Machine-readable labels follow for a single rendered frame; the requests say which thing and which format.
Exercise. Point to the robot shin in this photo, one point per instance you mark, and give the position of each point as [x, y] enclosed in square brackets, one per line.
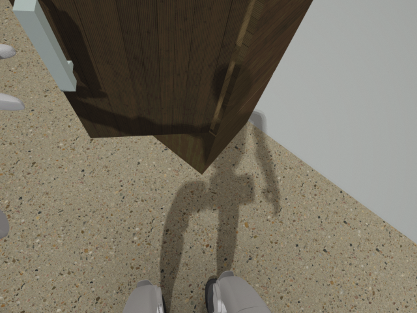
[224, 274]
[143, 283]

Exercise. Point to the handle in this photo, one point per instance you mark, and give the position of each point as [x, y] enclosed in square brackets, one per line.
[32, 18]

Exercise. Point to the left robot shin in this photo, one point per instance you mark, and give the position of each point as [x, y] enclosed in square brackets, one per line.
[143, 283]

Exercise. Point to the cupboard door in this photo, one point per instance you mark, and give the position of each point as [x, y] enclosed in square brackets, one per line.
[146, 67]

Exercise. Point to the right robot shin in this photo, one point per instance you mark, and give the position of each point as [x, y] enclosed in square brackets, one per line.
[224, 274]

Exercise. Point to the left robot hand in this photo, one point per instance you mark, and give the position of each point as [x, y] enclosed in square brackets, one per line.
[9, 102]

